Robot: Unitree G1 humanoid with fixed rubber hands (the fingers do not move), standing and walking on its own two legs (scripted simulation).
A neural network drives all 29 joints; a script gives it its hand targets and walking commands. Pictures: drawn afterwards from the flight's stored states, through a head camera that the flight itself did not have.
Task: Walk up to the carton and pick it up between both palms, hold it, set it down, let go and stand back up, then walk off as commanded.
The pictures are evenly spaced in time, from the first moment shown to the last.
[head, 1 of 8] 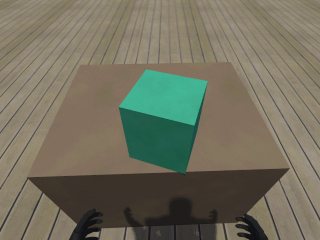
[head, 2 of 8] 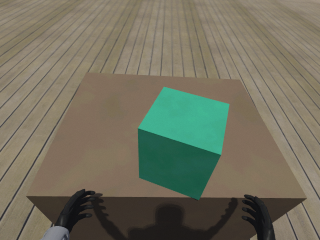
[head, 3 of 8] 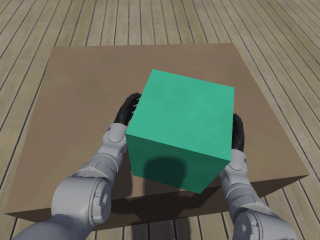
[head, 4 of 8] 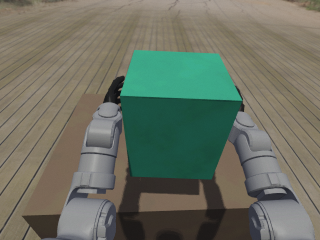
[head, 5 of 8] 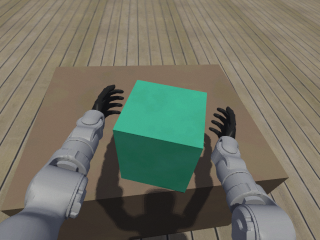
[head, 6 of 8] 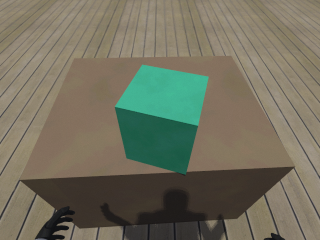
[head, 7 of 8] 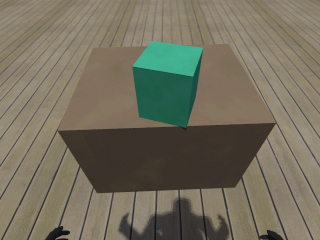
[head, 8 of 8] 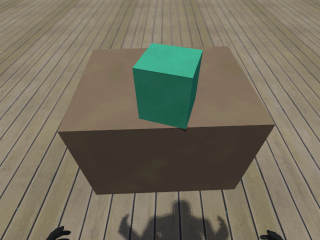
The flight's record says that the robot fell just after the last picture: no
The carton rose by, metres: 0.21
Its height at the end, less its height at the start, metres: +0.00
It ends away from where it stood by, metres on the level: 0.01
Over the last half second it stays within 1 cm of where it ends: yes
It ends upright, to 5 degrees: yes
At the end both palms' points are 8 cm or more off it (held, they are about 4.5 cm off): yes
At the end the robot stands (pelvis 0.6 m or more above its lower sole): yes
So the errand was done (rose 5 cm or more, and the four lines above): yes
